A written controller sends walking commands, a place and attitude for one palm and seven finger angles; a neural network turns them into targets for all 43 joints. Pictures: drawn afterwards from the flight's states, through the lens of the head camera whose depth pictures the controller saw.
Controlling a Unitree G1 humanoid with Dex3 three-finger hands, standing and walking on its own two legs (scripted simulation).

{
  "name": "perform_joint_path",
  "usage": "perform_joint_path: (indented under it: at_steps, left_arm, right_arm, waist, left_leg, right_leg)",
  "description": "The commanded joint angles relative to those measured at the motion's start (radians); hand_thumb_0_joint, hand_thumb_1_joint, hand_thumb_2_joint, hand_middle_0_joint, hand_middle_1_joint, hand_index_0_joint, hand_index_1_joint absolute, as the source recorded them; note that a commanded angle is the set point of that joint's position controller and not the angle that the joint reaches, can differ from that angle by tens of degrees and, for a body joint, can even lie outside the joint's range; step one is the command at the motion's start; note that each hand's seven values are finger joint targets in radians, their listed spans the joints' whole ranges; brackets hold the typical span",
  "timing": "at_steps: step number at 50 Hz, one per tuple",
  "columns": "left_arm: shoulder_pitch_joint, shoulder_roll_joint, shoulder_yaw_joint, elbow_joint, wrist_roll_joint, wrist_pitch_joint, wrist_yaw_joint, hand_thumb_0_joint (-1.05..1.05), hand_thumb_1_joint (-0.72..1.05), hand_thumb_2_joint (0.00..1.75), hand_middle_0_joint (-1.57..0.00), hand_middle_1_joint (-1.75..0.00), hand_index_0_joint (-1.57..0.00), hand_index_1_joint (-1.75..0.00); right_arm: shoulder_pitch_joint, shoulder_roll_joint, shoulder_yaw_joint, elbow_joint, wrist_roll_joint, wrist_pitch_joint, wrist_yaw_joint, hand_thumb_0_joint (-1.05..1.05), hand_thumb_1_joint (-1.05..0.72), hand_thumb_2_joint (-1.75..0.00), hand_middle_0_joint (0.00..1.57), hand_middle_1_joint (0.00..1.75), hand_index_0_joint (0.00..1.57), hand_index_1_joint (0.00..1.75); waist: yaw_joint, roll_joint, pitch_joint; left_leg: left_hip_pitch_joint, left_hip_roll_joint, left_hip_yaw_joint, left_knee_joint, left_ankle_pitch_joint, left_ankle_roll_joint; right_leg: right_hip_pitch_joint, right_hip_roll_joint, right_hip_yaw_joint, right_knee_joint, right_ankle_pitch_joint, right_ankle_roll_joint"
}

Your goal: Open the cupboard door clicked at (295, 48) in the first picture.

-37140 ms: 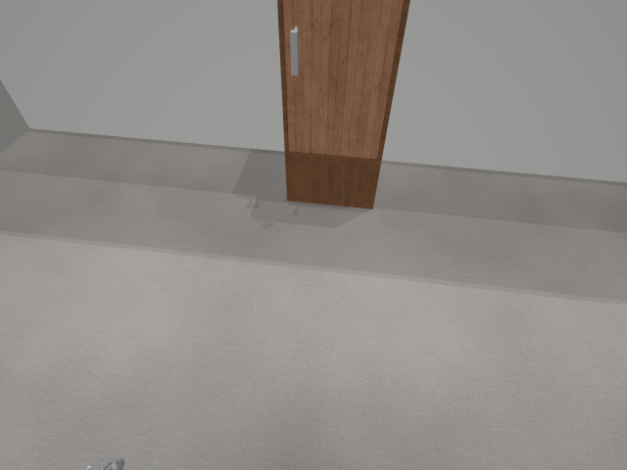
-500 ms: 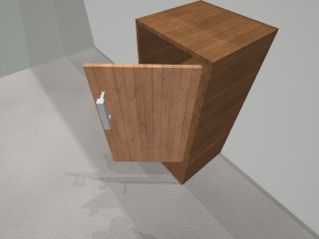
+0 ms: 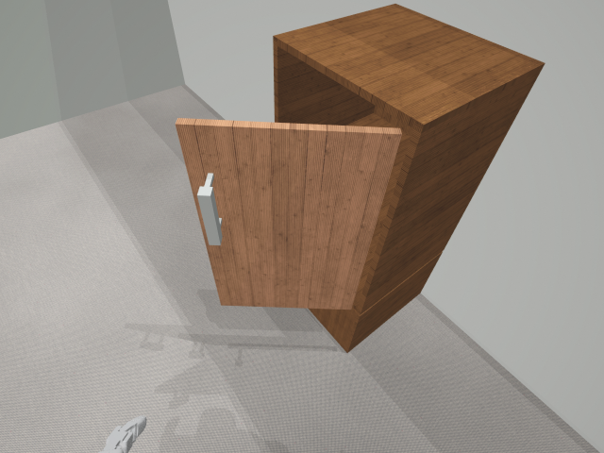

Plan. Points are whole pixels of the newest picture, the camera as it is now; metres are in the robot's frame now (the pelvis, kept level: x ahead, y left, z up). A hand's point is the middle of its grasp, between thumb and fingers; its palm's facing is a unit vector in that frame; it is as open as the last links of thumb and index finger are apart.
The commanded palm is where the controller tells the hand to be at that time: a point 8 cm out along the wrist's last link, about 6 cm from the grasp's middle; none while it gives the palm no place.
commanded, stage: raise the hand with hooked fingers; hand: left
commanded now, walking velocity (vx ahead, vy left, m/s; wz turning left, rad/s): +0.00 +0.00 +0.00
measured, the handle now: (212, 209) +0.53 +0.21 -0.04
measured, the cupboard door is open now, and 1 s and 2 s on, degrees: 51 51 51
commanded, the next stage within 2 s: move the hooked fingers beside the handle in 2.00 s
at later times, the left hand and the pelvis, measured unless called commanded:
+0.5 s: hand (153, 427) +0.16 +0.20 -0.05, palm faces +0.10 -0.99 -0.06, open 9.7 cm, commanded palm +0.15 +0.26 -0.05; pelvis -0.05 -0.04 -0.10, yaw +2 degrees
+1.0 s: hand (132, 387) +0.20 +0.24 -0.04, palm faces +0.07 -1.00 -0.05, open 12.6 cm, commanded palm +0.18 +0.29 -0.03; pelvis -0.04 +0.00 -0.08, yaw +0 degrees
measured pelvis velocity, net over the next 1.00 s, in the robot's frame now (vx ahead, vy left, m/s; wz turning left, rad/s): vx -0.04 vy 0.00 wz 0.01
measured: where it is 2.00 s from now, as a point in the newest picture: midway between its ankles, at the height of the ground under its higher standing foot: outside the picture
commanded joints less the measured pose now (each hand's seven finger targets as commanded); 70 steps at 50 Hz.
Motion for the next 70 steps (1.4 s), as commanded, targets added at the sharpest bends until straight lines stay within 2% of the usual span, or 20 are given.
perform_joint_path:
  at_steps: [1, 2, 3, 4, 5, 7, 8, 10, 13, 17, 20, 23, 29, 36, 40, 43, 46, 53, 55, 70]
  left_arm:
    - [-0.119, 0.072, 0.116, -0.294, -0.071, -0.204, -0.028, 0.00, 0.76, 0.84, -0.21, -0.39, -0.21, -0.39]
    - [-0.010, 0.042, 0.129, -0.208, -0.094, -0.284, -0.075, 0.00, 0.74, 0.83, -0.21, -0.40, -0.21, -0.40]
    - [0.073, 0.043, 0.157, -0.142, -0.100, -0.361, -0.130, 0.00, 0.71, 0.82, -0.21, -0.42, -0.21, -0.42]
    - [0.096, 0.020, 0.161, -0.121, -0.122, -0.449, -0.191, 0.00, 0.69, 0.81, -0.22, -0.43, -0.22, -0.43]
    - [0.084, 0.002, 0.146, -0.129, -0.141, -0.536, -0.258, 0.00, 0.67, 0.80, -0.22, -0.45, -0.22, -0.45]
    - [0.029, 0.060, 0.180, -0.152, -0.184, -0.682, -0.396, 0.00, 0.62, 0.78, -0.22, -0.48, -0.22, -0.48]
    - [0.015, 0.133, 0.247, -0.132, -0.202, -0.701, -0.445, 0.00, 0.60, 0.77, -0.22, -0.50, -0.22, -0.50]
    - [-0.063, 0.170, 0.267, -0.259, -0.247, -0.664, -0.489, 0.00, 0.55, 0.75, -0.22, -0.53, -0.22, -0.53]
    - [-0.180, 0.213, 0.287, -0.442, -0.291, -0.590, -0.466, 0.00, 0.48, 0.72, -0.23, -0.57, -0.23, -0.57]
    - [-0.287, 0.249, 0.280, -0.627, -0.247, -0.581, -0.395, 0.00, 0.39, 0.68, -0.24, -0.63, -0.24, -0.63]
    - [-0.285, 0.249, 0.268, -0.570, -0.239, -0.570, -0.410, 0.00, 0.32, 0.65, -0.24, -0.68, -0.24, -0.68]
    - [-0.252, 0.263, 0.303, -0.429, -0.267, -0.511, -0.463, 0.00, 0.25, 0.62, -0.25, -0.72, -0.25, -0.72]
    - [-0.216, 0.298, 0.379, -0.396, -0.312, -0.431, -0.504, 0.00, 0.11, 0.56, -0.26, -0.81, -0.26, -0.81]
    - [-0.225, 0.262, 0.356, -0.373, -0.294, -0.483, -0.453, 0.00, -0.06, 0.49, -0.27, -0.92, -0.27, -0.92]
    - [-0.270, 0.287, 0.349, -0.399, -0.278, -0.495, -0.449, 0.00, -0.15, 0.45, -0.27, -0.98, -0.27, -0.98]
    - [-0.295, 0.319, 0.377, -0.397, -0.283, -0.494, -0.443, 0.00, -0.22, 0.42, -0.28, -1.02, -0.28, -1.02]
    - [-0.312, 0.307, 0.360, -0.423, -0.280, -0.501, -0.444, 0.00, -0.29, 0.39, -0.29, -1.07, -0.29, -1.07]
    - [-0.381, 0.337, 0.367, -0.353, -0.277, -0.459, -0.463, 0.00, -0.45, 0.32, -0.30, -1.17, -0.30, -1.17]
    - [-0.432, 0.342, 0.361, -0.353, -0.274, -0.445, -0.476, 0.00, -0.50, 0.30, -0.30, -1.20, -0.30, -1.20]
    - [-0.605, 0.438, 0.432, -0.225, -0.289, -0.414, -0.536, 0.00, -0.50, 0.30, -0.30, -1.20, -0.30, -1.20]
  right_arm:
    - [-0.115, -0.199, -0.082, -0.251, -0.004, -0.125, -0.013, 0.00, -0.90, -0.90, 0.20, 0.30, 0.20, 0.30]
    - [-0.132, -0.192, -0.083, -0.285, -0.011, -0.122, -0.010, 0.00, -0.90, -0.90, 0.20, 0.30, 0.20, 0.30]
    - [-0.144, -0.189, -0.088, -0.310, -0.010, -0.121, 0.002, 0.00, -0.90, -0.90, 0.20, 0.30, 0.20, 0.30]
    - [-0.154, -0.188, -0.092, -0.333, -0.016, -0.118, 0.012, 0.00, -0.90, -0.90, 0.20, 0.30, 0.20, 0.30]
    - [-0.179, -0.191, -0.099, -0.362, -0.022, -0.122, 0.023, 0.00, -0.90, -0.90, 0.20, 0.30, 0.20, 0.30]
    - [-0.209, -0.196, -0.107, -0.417, -0.014, -0.135, 0.043, 0.00, -0.90, -0.90, 0.20, 0.30, 0.20, 0.30]
    - [-0.193, -0.200, -0.112, -0.439, -0.005, -0.133, 0.048, 0.00, -0.90, -0.90, 0.20, 0.30, 0.20, 0.30]
    - [-0.216, -0.214, -0.108, -0.526, 0.009, -0.129, 0.038, 0.00, -0.90, -0.90, 0.20, 0.30, 0.20, 0.30]
    - [-0.194, -0.203, -0.095, -0.566, 0.023, -0.117, 0.001, 0.00, -0.90, -0.90, 0.20, 0.30, 0.20, 0.30]
    - [-0.129, -0.182, -0.080, -0.528, 0.015, -0.115, -0.037, 0.00, -0.90, -0.90, 0.20, 0.30, 0.20, 0.30]
    - [-0.116, -0.180, -0.068, -0.480, 0.008, -0.118, -0.049, 0.00, -0.90, -0.90, 0.20, 0.30, 0.20, 0.30]
    - [-0.124, -0.188, -0.061, -0.456, 0.014, -0.117, -0.053, 0.00, -0.90, -0.90, 0.20, 0.30, 0.20, 0.30]
    - [-0.126, -0.187, -0.061, -0.474, 0.019, -0.111, -0.044, 0.00, -0.90, -0.90, 0.20, 0.30, 0.20, 0.30]
    - [-0.100, -0.197, -0.072, -0.468, 0.014, -0.109, -0.027, 0.00, -0.90, -0.90, 0.20, 0.30, 0.20, 0.30]
    - [-0.082, -0.215, -0.070, -0.483, 0.015, -0.103, -0.028, 0.00, -0.90, -0.90, 0.20, 0.30, 0.20, 0.30]
    - [-0.074, -0.220, -0.067, -0.487, 0.014, -0.094, -0.031, 0.00, -0.90, -0.90, 0.20, 0.30, 0.20, 0.30]
    - [-0.070, -0.222, -0.063, -0.491, 0.015, -0.093, -0.029, 0.00, -0.90, -0.90, 0.20, 0.30, 0.20, 0.30]
    - [-0.057, -0.239, -0.052, -0.503, 0.017, -0.075, -0.028, 0.00, -0.90, -0.90, 0.20, 0.30, 0.20, 0.30]
    - [-0.060, -0.240, -0.046, -0.509, 0.017, -0.071, -0.028, 0.00, -0.90, -0.90, 0.20, 0.30, 0.20, 0.30]
    - [-0.043, -0.251, -0.035, -0.503, 0.019, -0.056, -0.039, 0.00, -0.90, -0.90, 0.20, 0.30, 0.20, 0.30]
  waist:
    - [-0.050, -0.028, 0.025]
    - [-0.028, -0.104, 0.011]
    - [0.007, -0.085, -0.026]
    - [0.025, -0.164, -0.104]
    - [0.042, -0.163, -0.154]
    - [0.050, -0.031, -0.207]
    - [0.063, 0.026, -0.224]
    - [0.065, 0.067, -0.344]
    - [0.028, 0.067, -0.348]
    - [-0.023, 0.130, -0.357]
    - [-0.043, 0.130, -0.341]
    - [-0.031, 0.109, -0.324]
    - [0.020, 0.083, -0.422]
    - [0.006, 0.046, -0.367]
    - [0.003, 0.105, -0.372]
    - [0.006, 0.098, -0.371]
    - [0.003, 0.156, -0.386]
    - [-0.009, 0.143, -0.353]
    - [-0.013, 0.170, -0.353]
    - [-0.010, 0.153, -0.382]
  left_leg:
    - [-0.088, 0.051, -0.136, 0.046, 0.049, -0.040]
    - [-0.169, 0.039, -0.122, 0.125, 0.018, -0.033]
    - [-0.225, 0.028, -0.107, 0.194, 0.040, -0.039]
    - [-0.290, 0.033, -0.101, 0.261, 0.037, -0.046]
    - [-0.362, 0.029, -0.093, 0.327, 0.015, -0.048]
    - [-0.469, 0.019, -0.080, 0.438, -0.054, -0.052]
    - [-0.497, 0.017, -0.077, 0.471, -0.072, -0.049]
    - [-0.511, 0.013, -0.065, 0.491, -0.152, -0.033]
    - [-0.553, 0.023, -0.075, 0.526, -0.234, -0.014]
    - [-0.524, 0.043, -0.085, 0.566, -0.144, 0.005]
    - [-0.546, 0.050, -0.098, 0.596, -0.096, 0.004]
    - [-0.577, 0.048, -0.106, 0.599, -0.081, -0.001]
    - [-0.539, 0.044, -0.106, 0.554, 0.001, -0.002]
    - [-0.490, 0.043, -0.112, 0.497, -0.020, -0.003]
    - [-0.441, 0.044, -0.116, 0.461, -0.055, -0.004]
    - [-0.431, 0.045, -0.124, 0.448, -0.053, -0.006]
    - [-0.373, 0.048, -0.131, 0.428, -0.038, -0.015]
    - [-0.364, 0.052, -0.154, 0.399, -0.075, -0.021]
    - [-0.352, 0.050, -0.154, 0.389, -0.087, -0.024]
    - [-0.324, 0.048, -0.147, 0.379, -0.057, -0.021]
  right_leg:
    - [-0.328, 0.054, -0.099, -0.009, 0.007, -0.013]
    - [-0.380, 0.061, -0.102, 0.032, 0.004, -0.014]
    - [-0.403, 0.060, -0.098, 0.097, 0.020, -0.023]
    - [-0.456, 0.068, -0.104, 0.193, 0.007, -0.024]
    - [-0.508, 0.071, -0.091, 0.270, -0.009, -0.025]
    - [-0.596, 0.061, -0.042, 0.357, -0.071, -0.035]
    - [-0.602, 0.055, -0.009, 0.377, -0.094, -0.044]
    - [-0.599, 0.053, 0.022, 0.382, -0.194, -0.033]
    - [-0.607, 0.057, 0.094, 0.316, -0.336, -0.015]
    - [-0.597, 0.063, 0.101, 0.313, -0.227, -0.017]
    - [-0.602, 0.069, 0.092, 0.336, -0.139, -0.016]
    - [-0.581, 0.070, 0.095, 0.330, -0.117, -0.011]
    - [-0.473, 0.052, 0.085, 0.332, 0.007, 0.004]
    - [-0.556, 0.075, 0.010, 0.352, -0.043, -0.009]
    - [-0.585, 0.080, -0.011, 0.354, -0.078, -0.019]
    - [-0.574, 0.087, -0.023, 0.356, -0.069, -0.025]
    - [-0.586, 0.086, -0.037, 0.361, -0.049, -0.028]
    - [-0.594, 0.096, -0.049, 0.349, -0.060, -0.032]
    - [-0.593, 0.092, -0.050, 0.343, -0.064, -0.032]
    - [-0.552, 0.095, -0.038, 0.312, -0.045, -0.033]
